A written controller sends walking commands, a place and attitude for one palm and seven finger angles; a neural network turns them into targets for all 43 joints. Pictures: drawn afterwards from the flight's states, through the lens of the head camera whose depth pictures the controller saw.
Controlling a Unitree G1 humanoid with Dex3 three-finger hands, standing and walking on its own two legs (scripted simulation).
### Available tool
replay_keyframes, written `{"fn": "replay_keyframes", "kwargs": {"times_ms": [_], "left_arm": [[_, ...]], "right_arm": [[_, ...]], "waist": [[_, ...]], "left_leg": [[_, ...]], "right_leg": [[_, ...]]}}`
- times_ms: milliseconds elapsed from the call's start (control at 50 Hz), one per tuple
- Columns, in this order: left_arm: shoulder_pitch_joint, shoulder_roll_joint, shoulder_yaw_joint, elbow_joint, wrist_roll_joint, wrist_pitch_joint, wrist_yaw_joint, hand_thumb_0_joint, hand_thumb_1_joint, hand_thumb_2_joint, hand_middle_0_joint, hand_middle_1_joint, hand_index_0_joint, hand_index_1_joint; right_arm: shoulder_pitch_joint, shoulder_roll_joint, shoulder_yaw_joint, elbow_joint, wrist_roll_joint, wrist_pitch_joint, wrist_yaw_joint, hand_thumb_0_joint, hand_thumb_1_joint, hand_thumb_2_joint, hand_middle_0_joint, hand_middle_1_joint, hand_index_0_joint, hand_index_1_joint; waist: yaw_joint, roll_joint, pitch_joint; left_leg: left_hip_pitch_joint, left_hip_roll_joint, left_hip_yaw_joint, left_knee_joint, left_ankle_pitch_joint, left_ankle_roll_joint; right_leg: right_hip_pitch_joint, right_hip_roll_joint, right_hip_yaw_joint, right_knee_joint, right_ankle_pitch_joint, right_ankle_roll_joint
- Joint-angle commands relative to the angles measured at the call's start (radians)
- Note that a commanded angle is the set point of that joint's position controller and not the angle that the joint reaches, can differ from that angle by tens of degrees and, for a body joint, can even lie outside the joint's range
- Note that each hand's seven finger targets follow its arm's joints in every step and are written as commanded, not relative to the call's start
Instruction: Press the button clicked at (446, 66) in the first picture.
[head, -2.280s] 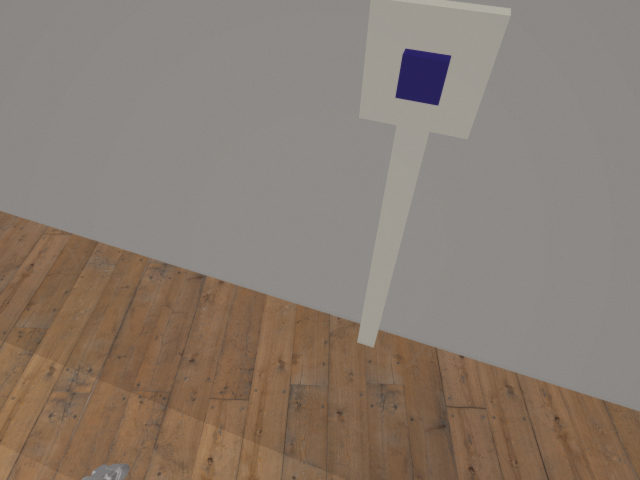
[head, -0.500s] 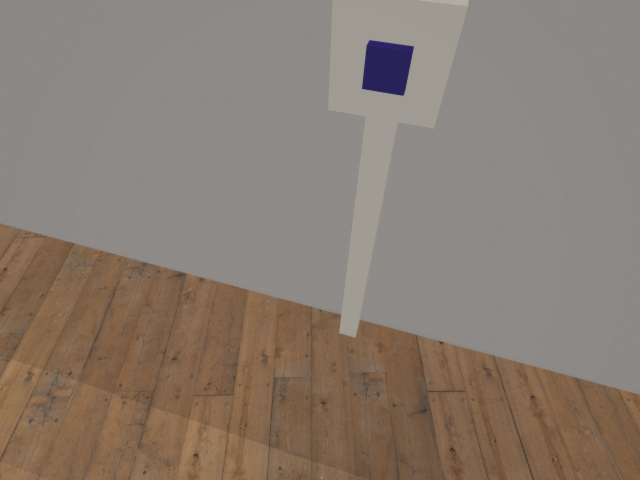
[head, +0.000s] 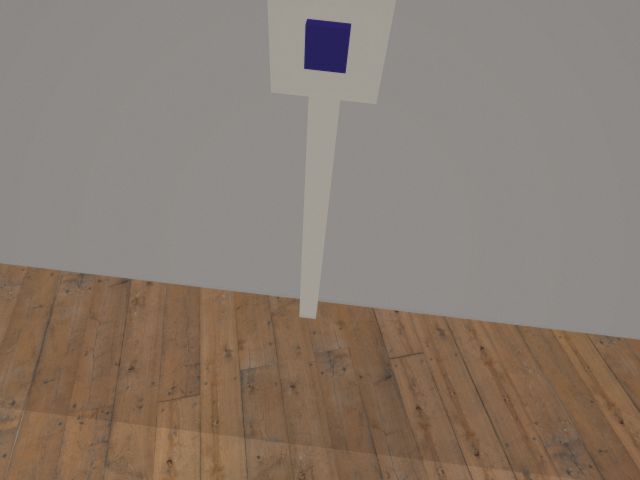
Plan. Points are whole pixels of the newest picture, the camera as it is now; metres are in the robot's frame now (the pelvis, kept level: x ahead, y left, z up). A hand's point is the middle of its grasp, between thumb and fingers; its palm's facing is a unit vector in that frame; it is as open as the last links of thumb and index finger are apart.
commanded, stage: take the last steps up to it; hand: left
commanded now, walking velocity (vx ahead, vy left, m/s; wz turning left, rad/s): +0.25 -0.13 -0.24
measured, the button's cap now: (327, 45) +0.70 +0.04 +0.20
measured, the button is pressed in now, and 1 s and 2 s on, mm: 0 0 0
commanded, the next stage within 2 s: come to a stop and stand still in 0.62 s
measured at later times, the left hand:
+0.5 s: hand out of the picture +0.05 +0.13 -0.19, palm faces -0.05 -0.99 -0.11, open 7.3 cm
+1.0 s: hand (267, 380) +0.30 +0.09 -0.18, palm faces -0.12 -0.97 -0.23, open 7.3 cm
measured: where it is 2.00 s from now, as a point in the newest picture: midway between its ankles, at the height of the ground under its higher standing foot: outside the picture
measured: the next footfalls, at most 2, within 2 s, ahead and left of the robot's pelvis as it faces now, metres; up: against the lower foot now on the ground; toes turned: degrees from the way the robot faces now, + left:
right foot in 0.18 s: +0.00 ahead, -0.14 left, +0.00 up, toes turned -7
left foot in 0.52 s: +0.20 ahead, +0.07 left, +0.00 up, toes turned +4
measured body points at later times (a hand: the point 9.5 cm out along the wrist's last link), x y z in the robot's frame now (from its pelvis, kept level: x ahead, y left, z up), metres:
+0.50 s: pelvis +0.08 -0.03 -0.01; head +0.10 -0.01 +0.44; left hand +0.05 +0.18 -0.18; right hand +0.09 -0.28 -0.15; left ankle +0.15 +0.07 -0.73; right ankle -0.03 -0.13 -0.74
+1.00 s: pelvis +0.20 -0.07 -0.01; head +0.24 -0.10 +0.43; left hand +0.30 +0.15 -0.16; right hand +0.14 -0.28 -0.18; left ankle +0.16 +0.06 -0.72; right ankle +0.24 -0.21 -0.74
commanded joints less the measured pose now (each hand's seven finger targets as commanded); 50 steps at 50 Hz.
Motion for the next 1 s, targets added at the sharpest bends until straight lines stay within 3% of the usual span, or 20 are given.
{"fn": "replay_keyframes", "kwargs": {"times_ms": [0, 60, 120, 140, 160, 180, 220, 260, 400, 460, 480, 520, 540, 600, 660, 780, 860, 900, 940, 980], "left_arm": [[-0.035, 0.028, -0.002, -0.069, 0.002, -0.026, -0.011, 0.000, 0.900, 0.900, -0.200, -0.300, -0.200, -0.300], [-0.044, 0.027, -0.001, -0.071, 0.006, -0.032, -0.025, 0.000, 0.900, 0.900, -0.200, -0.300, -0.200, -0.300], [0.060, 0.037, 0.006, -0.031, 0.006, -0.048, -0.029, 0.000, 0.900, 0.900, -0.200, -0.300, -0.200, -0.300], [0.130, 0.074, 0.015, -0.007, 0.008, -0.058, -0.022, 0.000, 0.900, 0.900, -0.200, -0.300, -0.200, -0.300], [0.211, 0.165, 0.030, 0.020, 0.014, -0.067, -0.006, 0.000, 0.900, 0.900, -0.200, -0.300, -0.200, -0.300], [0.278, 0.190, 0.032, 0.033, -0.002, -0.068, 0.006, 0.000, 0.900, 0.900, -0.200, -0.300, -0.200, -0.300], [0.212, 0.133, 0.019, 0.037, 0.001, -0.083, 0.020, 0.000, 0.900, 0.900, -0.200, -0.300, -0.200, -0.300], [0.117, 0.092, 0.003, 0.015, 0.005, -0.100, 0.023, 0.000, 0.900, 0.900, -0.200, -0.300, -0.200, -0.300], [0.189, 0.091, -0.004, 0.086, 0.009, -0.119, 0.025, 0.000, 0.900, 0.900, -0.200, -0.300, -0.200, -0.300], [0.183, 0.084, -0.002, 0.109, -0.001, -0.113, 0.020, 0.000, 0.900, 0.900, -0.200, -0.300, -0.200, -0.300], [0.198, 0.055, -0.008, 0.112, -0.007, -0.110, 0.017, 0.000, 0.900, 0.900, -0.200, -0.300, -0.200, -0.300], [0.226, -0.004, -0.017, 0.068, -0.009, -0.104, 0.006, 0.000, 0.900, 0.900, -0.200, -0.300, -0.200, -0.300], [0.142, 0.021, -0.012, 0.060, 0.004, -0.094, 0.010, 0.000, 0.900, 0.900, -0.200, -0.300, -0.200, -0.300], [0.119, -0.019, -0.010, 0.071, 0.009, -0.089, -0.014, 0.000, 0.900, 0.900, -0.200, -0.300, -0.200, -0.300], [0.177, -0.055, -0.012, 0.089, 0.008, -0.065, -0.012, 0.000, 0.900, 0.900, -0.200, -0.300, -0.200, -0.300], [0.077, -0.065, -0.019, 0.050, -0.002, -0.061, 0.008, 0.000, 0.900, 0.900, -0.200, -0.300, -0.200, -0.300], [0.160, 0.037, -0.004, 0.068, 0.004, -0.081, 0.026, 0.000, 0.900, 0.900, -0.200, -0.300, -0.200, -0.300], [0.141, 0.144, 0.010, 0.049, 0.004, -0.086, 0.039, 0.000, 0.900, 0.900, -0.200, -0.300, -0.200, -0.300], [0.126, 0.150, 0.021, 0.046, 0.004, -0.087, 0.049, 0.000, 0.900, 0.900, -0.200, -0.300, -0.200, -0.300], [0.078, 0.124, 0.022, 0.030, 0.006, -0.075, 0.058, 0.000, 0.900, 0.900, -0.200, -0.300, -0.200, -0.300]], "right_arm": [[0.095, -0.201, -0.052, -0.020, -0.005, -0.023, -0.008, 0.000, -0.900, -0.900, 0.200, 0.300, 0.200, 0.300], [0.111, -0.229, -0.062, -0.005, -0.009, -0.026, -0.006, 0.000, -0.900, -0.900, 0.200, 0.300, 0.200, 0.300], [0.099, -0.220, -0.060, 0.004, -0.003, -0.027, -0.001, 0.000, -0.900, -0.900, 0.200, 0.300, 0.200, 0.300], [0.081, -0.182, -0.053, -0.002, 0.005, -0.029, 0.004, 0.000, -0.900, -0.900, 0.200, 0.300, 0.200, 0.300], [0.042, -0.101, -0.031, -0.041, 0.015, -0.033, 0.009, 0.000, -0.900, -0.900, 0.200, 0.300, 0.200, 0.300], [-0.089, -0.130, -0.029, -0.089, 0.003, -0.030, 0.016, 0.000, -0.900, -0.900, 0.200, 0.300, 0.200, 0.300], [-0.114, -0.123, -0.037, -0.085, 0.002, -0.024, 0.029, 0.000, -0.900, -0.900, 0.200, 0.300, 0.200, 0.300], [-0.027, -0.100, -0.040, -0.049, -0.005, -0.018, 0.040, 0.000, -0.900, -0.900, 0.200, 0.300, 0.200, 0.300], [-0.032, -0.047, -0.032, -0.052, 0.007, -0.036, 0.047, 0.000, -0.900, -0.900, 0.200, 0.300, 0.200, 0.300], [0.089, -0.054, -0.028, -0.003, 0.005, -0.054, 0.031, 0.000, -0.900, -0.900, 0.200, 0.300, 0.200, 0.300], [0.198, -0.092, -0.036, 0.037, 0.001, -0.062, 0.020, 0.000, -0.900, -0.900, 0.200, 0.300, 0.200, 0.300], [0.368, -0.262, -0.064, 0.075, -0.005, -0.060, -0.002, 0.000, -0.900, -0.900, 0.200, 0.300, 0.200, 0.300], [0.330, -0.236, -0.058, 0.089, 0.000, -0.055, -0.012, 0.000, -0.900, -0.900, 0.200, 0.300, 0.200, 0.300], [0.153, -0.099, -0.021, 0.055, 0.007, -0.076, -0.014, 0.000, -0.900, -0.900, 0.200, 0.300, 0.200, 0.300], [0.118, -0.091, -0.022, 0.053, 0.006, -0.078, -0.007, 0.000, -0.900, -0.900, 0.200, 0.300, 0.200, 0.300], [0.108, -0.092, -0.031, 0.061, 0.004, -0.050, -0.005, 0.000, -0.900, -0.900, 0.200, 0.300, 0.200, 0.300], [0.121, -0.078, -0.045, 0.070, 0.016, -0.029, 0.002, 0.000, -0.900, -0.900, 0.200, 0.300, 0.200, 0.300], [0.202, -0.012, -0.043, 0.060, 0.026, -0.007, 0.012, 0.000, -0.900, -0.900, 0.200, 0.300, 0.200, 0.300], [0.155, -0.023, -0.046, 0.040, 0.027, 0.013, -0.001, 0.000, -0.900, -0.900, 0.200, 0.300, 0.200, 0.300], [0.106, -0.047, -0.055, 0.034, 0.026, 0.019, 0.001, 0.000, -0.900, -0.900, 0.200, 0.300, 0.200, 0.300]], "waist": [[-0.045, 0.181, -0.032], [-0.047, 0.167, -0.012], [0.008, 0.126, -0.028], [0.045, 0.025, -0.041], [0.080, -0.265, -0.035], [0.136, -0.222, 0.015], [0.080, -0.134, 0.108], [0.003, -0.073, 0.110], [0.006, -0.076, 0.063], [-0.047, -0.037, 0.025], [-0.083, 0.041, -0.031], [-0.107, 0.381, -0.153], [-0.114, 0.289, -0.077], [-0.019, 0.095, 0.067], [0.016, 0.170, 0.038], [0.004, 0.180, 0.048], [0.043, 0.061, -0.029], [0.007, -0.137, -0.102], [0.042, -0.306, -0.166], [0.043, -0.192, -0.151]], "left_leg": [[0.109, 0.279, -0.224, -0.202, 0.179, 0.140], [0.086, 0.298, -0.250, -0.219, 0.029, 0.124], [-0.032, 0.247, -0.172, -0.091, -0.052, 0.061], [-0.180, 0.196, -0.094, 0.045, -0.127, 0.018], [-0.425, 0.053, 0.060, 0.304, -0.292, -0.045], [-0.517, 0.028, -0.033, 0.474, -0.354, -0.041], [-0.540, 0.073, -0.105, 0.594, -0.220, -0.032], [-0.450, 0.084, -0.086, 0.588, -0.103, -0.051], [-0.276, 0.057, -0.034, 0.273, -0.056, -0.043], [-0.033, -0.002, 0.029, 0.067, 0.064, -0.030], [0.139, 0.022, -0.018, -0.011, 0.107, -0.014], [0.349, 0.454, -0.602, -0.233, 0.121, 0.158], [0.222, 0.464, -0.609, -0.278, 0.047, 0.171], [0.011, 0.347, -0.336, -0.288, 0.139, 0.134], [-0.048, 0.254, -0.133, -0.280, 0.222, 0.097], [-0.029, 0.229, -0.066, -0.200, 0.419, 0.098], [-0.046, 0.145, -0.029, 0.001, 0.247, 0.000], [-0.143, 0.007, -0.006, 0.212, -0.222, -0.054], [-0.188, -0.001, -0.085, 0.459, -0.365, -0.055], [-0.253, -0.007, -0.133, 0.612, -0.297, -0.061]], "right_leg": [[-0.005, -0.019, -0.064, -0.143, -0.046, -0.004], [0.041, -0.013, -0.078, -0.262, -0.038, -0.022], [0.264, 0.008, -0.113, -0.516, 0.115, -0.041], [0.425, -0.067, -0.018, -0.607, 0.098, -0.075], [0.559, -0.289, 0.303, -0.724, 0.022, -0.168], [0.473, -0.367, 0.422, -0.767, 0.009, -0.245], [0.344, -0.334, 0.389, -0.793, -0.113, -0.269], [0.248, -0.265, 0.224, -0.768, 0.032, -0.234], [0.265, -0.230, 0.124, -0.697, 0.333, -0.214], [0.226, -0.155, 0.051, -0.531, 0.448, -0.164], [0.170, -0.113, 0.022, -0.345, 0.487, -0.138], [-0.143, 0.050, -0.061, 0.180, -0.147, -0.059], [-0.174, 0.002, 0.017, 0.309, -0.116, -0.068], [-0.157, -0.096, 0.007, 0.278, 0.073, -0.039], [-0.065, -0.101, -0.043, 0.125, 0.137, -0.014], [0.037, -0.091, -0.093, -0.225, 0.203, 0.010], [0.263, -0.122, -0.070, -0.488, 0.523, 0.002], [0.332, -0.382, 0.139, -0.492, 0.994, -0.124], [0.351, -0.417, 0.179, -0.503, 1.157, -0.210], [0.359, -0.395, 0.131, -0.484, 1.117, -0.228]]}}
